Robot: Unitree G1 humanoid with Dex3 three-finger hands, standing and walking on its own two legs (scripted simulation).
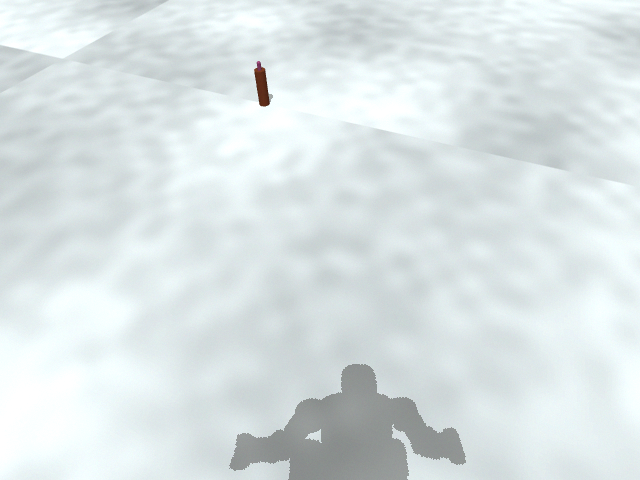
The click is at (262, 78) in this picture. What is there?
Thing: necked bottle
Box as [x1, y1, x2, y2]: [254, 61, 269, 106]
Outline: 257,61 257,67 254,69 259,103 263,106 267,105 269,102 264,68 261,67 260,62
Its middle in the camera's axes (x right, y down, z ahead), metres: -0.32 -0.87 +2.24
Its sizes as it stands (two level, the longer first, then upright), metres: 0.062 0.062 0.260
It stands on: the floor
